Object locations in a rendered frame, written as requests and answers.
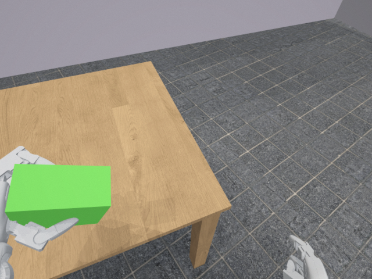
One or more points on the robot left hand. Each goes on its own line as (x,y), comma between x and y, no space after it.
(32,234)

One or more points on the robot right hand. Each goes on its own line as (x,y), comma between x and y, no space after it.
(310,268)

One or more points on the left robot forearm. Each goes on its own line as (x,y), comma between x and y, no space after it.
(6,270)

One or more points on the table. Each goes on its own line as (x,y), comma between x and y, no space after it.
(124,118)

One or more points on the sponge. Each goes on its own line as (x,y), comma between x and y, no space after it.
(47,194)

